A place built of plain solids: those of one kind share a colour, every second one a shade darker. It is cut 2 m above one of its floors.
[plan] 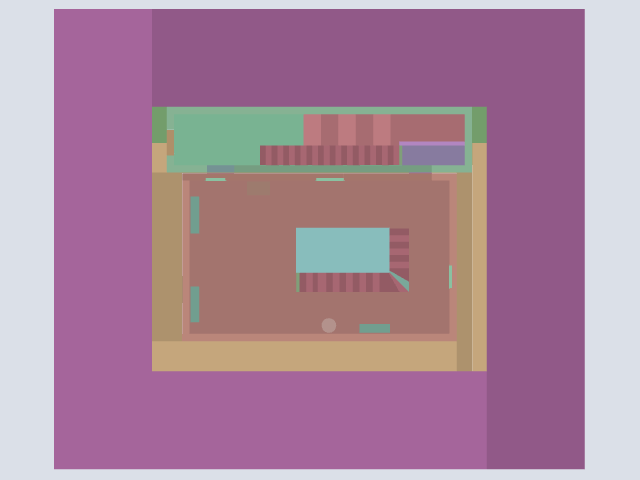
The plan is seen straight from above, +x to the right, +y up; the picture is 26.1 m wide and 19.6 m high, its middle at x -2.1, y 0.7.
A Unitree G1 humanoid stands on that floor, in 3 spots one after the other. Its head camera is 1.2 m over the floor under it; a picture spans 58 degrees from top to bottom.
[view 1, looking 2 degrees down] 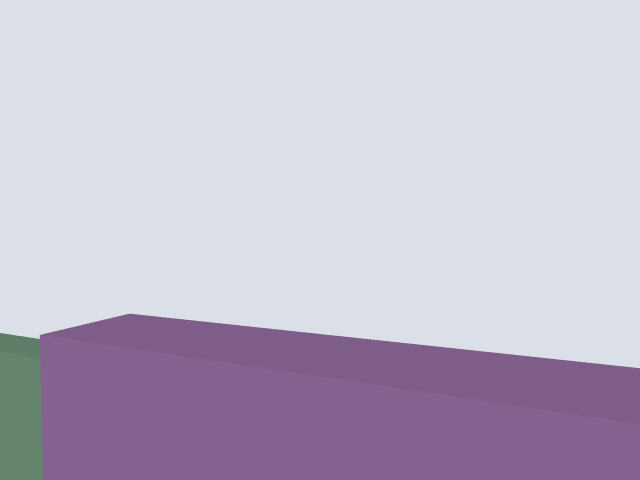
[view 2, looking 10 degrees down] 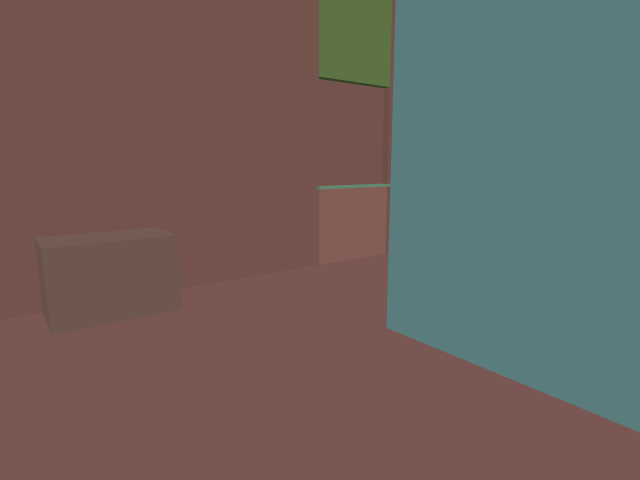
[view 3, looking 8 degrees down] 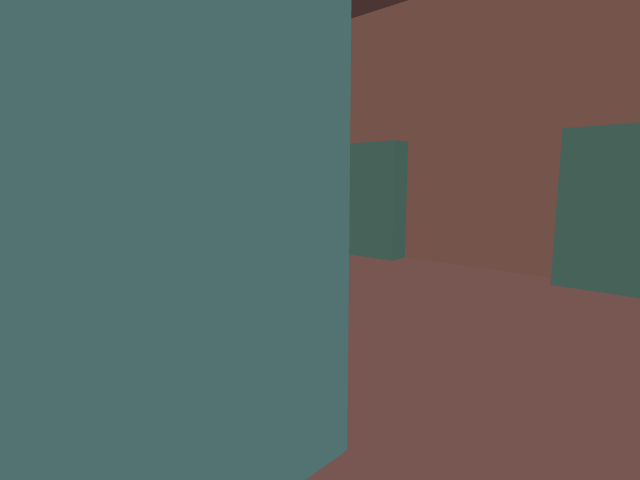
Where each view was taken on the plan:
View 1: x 1.74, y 4.16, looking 113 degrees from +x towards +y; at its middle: nothing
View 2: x -5.31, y -0.94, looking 53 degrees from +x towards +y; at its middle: wall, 5.18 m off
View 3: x -1.69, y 2.33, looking -137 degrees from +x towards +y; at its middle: wall_own_block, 1.67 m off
